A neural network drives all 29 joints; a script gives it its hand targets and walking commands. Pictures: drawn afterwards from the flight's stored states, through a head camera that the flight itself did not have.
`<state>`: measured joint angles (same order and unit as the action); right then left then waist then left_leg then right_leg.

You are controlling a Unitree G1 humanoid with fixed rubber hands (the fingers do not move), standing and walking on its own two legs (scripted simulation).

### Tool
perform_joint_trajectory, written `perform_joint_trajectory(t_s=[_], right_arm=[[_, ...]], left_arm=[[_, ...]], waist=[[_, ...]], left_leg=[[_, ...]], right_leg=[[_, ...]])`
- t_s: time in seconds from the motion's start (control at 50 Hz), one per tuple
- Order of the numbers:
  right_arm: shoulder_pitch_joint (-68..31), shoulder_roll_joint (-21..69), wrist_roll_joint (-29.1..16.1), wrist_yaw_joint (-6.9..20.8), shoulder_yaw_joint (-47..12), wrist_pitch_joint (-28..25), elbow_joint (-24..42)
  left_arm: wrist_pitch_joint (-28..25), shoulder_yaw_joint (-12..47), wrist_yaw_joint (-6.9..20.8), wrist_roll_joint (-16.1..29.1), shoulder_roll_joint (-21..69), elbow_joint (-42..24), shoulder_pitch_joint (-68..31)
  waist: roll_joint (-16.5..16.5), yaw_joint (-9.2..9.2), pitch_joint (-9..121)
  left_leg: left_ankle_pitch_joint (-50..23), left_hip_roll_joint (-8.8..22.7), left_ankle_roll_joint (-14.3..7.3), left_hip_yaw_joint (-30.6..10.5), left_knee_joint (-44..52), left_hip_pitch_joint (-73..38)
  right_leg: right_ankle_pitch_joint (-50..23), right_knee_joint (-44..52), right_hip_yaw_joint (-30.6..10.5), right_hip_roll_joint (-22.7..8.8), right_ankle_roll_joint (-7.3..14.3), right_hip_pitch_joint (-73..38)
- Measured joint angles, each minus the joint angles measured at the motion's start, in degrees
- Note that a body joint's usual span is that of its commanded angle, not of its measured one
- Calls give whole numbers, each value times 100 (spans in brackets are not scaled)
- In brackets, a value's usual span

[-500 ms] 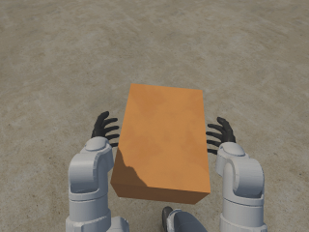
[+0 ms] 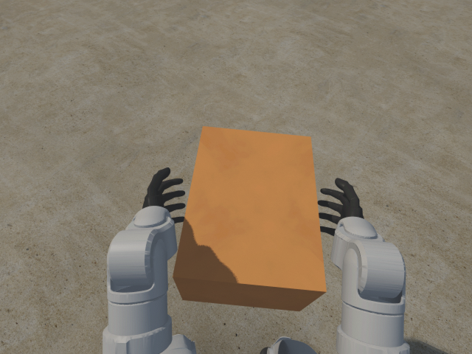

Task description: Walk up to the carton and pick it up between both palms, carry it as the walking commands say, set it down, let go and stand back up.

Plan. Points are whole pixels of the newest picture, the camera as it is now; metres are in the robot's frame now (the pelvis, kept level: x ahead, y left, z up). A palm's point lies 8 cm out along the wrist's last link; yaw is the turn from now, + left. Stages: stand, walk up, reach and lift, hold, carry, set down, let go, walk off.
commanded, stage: carry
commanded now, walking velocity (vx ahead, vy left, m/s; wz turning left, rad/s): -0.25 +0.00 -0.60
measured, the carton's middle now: (249, 215) +0.35 +0.01 +0.00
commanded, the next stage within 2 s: none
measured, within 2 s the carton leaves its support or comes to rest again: neither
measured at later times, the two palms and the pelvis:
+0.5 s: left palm (167, 321) +0.15 +0.10 +0.11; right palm out of the picture +0.09 -0.18 +0.13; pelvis -0.16 +0.01 +0.03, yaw -16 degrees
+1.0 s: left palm out of the picture +0.02 -0.02 +0.09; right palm out of the picture -0.12 -0.27 +0.10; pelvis -0.31 -0.02 +0.02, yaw -23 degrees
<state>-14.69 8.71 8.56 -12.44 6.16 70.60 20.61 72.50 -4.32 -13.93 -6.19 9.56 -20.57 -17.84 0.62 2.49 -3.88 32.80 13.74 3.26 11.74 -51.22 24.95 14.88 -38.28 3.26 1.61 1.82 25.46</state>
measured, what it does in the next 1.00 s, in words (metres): walks backwards, turning right: left foot, then right foot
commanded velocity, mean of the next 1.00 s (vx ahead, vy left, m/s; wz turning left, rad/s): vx -0.12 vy -0.10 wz -0.30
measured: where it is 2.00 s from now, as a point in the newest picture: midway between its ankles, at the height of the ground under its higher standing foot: outside the picture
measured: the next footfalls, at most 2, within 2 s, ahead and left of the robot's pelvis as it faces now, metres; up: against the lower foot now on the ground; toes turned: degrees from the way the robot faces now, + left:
left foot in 0.30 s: -0.09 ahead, +0.12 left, +0.00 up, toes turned +0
right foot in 0.66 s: -0.18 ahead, -0.14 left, +0.00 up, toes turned -25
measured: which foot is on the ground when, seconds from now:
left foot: up 0.00-0.28, down 0.30-0.66, up 0.68-0.96, down 0.98-1.00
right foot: down 0.00-0.30, up 0.32-0.64, down 0.66-1.00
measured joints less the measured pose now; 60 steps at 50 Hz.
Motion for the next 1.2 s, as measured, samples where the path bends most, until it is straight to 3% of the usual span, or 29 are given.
perform_joint_trajectory(t_s=[0.08,0.14,0.18,0.28,0.32,0.36,0.42,0.48,0.52,0.62,0.66,0.72,0.78,0.86,0.9,0.96,1.0,1.04,1.1,1.2], right_arm=[[1,-2,-2,0,-3,43,4],[1,-2,-5,0,-4,56,13],[0,-3,-7,0,-15,56,20],[0,-5,-11,0,-75,78,23],[-1,-2,-11,0,-92,90,16],[12,0,-14,18,-120,197,3],[10,1,-11,27,-122,241,5],[5,2,-10,26,-103,195,7],[4,4,-10,25,-74,142,9],[6,4,-9,15,-28,137,10],[-1,1,-9,10,7,133,10],[1,1,-10,10,47,124,8],[0,0,-11,10,11,210,10],[-2,0,-11,2,-22,213,12],[-2,-1,-13,-8,-74,218,14],[-1,-4,-18,-10,-82,221,16],[10,-1,-23,-9,-110,234,8],[15,-3,-26,3,-151,337,5],[11,0,-24,13,-153,337,5],[11,2,-23,-10,-151,248,7]], left_arm=[[-2,0,8,0,-1,0,20],[-22,0,37,0,-8,-2,41],[-47,-1,38,-5,-10,-4,51],[-85,-2,37,-49,-22,-5,95],[-88,-13,38,-49,-32,-2,107],[-73,-1,85,-46,-67,1,258],[-13,16,87,-50,-77,-5,281],[-10,16,58,-50,-64,-8,213],[-7,17,33,-49,-47,-7,142],[42,16,31,-29,-29,-6,85],[69,14,29,-29,-11,-5,21],[55,37,35,-27,-4,3,25],[50,37,68,-28,-28,8,116],[25,17,69,-30,-29,5,117],[-1,-12,68,-38,-34,4,137],[-9,-16,65,-39,-33,4,141],[-13,-24,56,-38,-46,6,168],[-9,-4,94,-35,-88,10,351],[29,30,104,-39,-106,3,405],[32,12,49,-38,-82,1,288]], waist=[[-42,-365,-325],[-118,-637,-303],[-161,-705,-275],[-405,-620,-125],[-452,-553,-120],[-378,-453,-158],[-92,-169,-143],[-91,179,-19],[-98,290,-15],[-58,236,-9],[-133,109,62],[-29,-232,-139],[-82,-484,-159],[-68,-685,-68],[-102,-681,8],[-103,-624,147],[-200,-554,129],[-192,-483,130],[77,-309,204],[50,0,282]], left_leg=[[58,-375,1,-436,-985,421],[-298,-519,1,-570,-1090,438],[-370,-648,2,-584,-994,299],[-462,-1121,1,-513,585,-687],[-800,-1145,-124,-445,1543,-1137],[-1171,-977,-317,-401,1566,-1150],[-1328,-527,-358,-304,1573,-1139],[-1438,-251,-295,-30,1581,-983],[-1540,-125,-260,130,1575,-845],[-1701,123,-153,433,1316,-410],[-1534,120,-79,477,896,-81],[-265,-24,-47,-3,-17,338],[-269,-249,-46,-217,-798,485],[-411,-381,-46,-261,-915,358],[-406,-536,-46,-265,-539,96],[-463,-767,-46,-198,803,-625],[-943,-803,-211,-111,1640,-1082],[-1060,-704,-301,-116,1679,-1202],[-1042,-384,-271,-176,1687,-1268],[-1135,-49,-14,-154,1689,-1141]], right_leg=[[-466,88,-269,50,87,186],[-752,280,-338,52,84,209],[-937,446,-384,53,67,213],[-1677,1263,-609,96,-76,226],[-1362,1294,-645,215,-270,325],[-181,84,-383,282,-337,546],[270,-1878,22,232,-339,771],[391,-2261,34,19,-338,765],[410,-2129,83,-81,-338,705],[411,-889,294,-109,-337,236],[72,-104,104,-152,-271,-82],[-80,-176,94,-60,123,58],[-240,31,5,-36,204,75],[-641,514,85,73,204,81],[-881,842,108,154,204,85],[-1283,1356,188,323,201,91],[-1331,1419,216,402,42,75],[-499,672,230,410,-249,145],[5,-866,161,310,-296,337],[207,-727,126,-8,-296,327]])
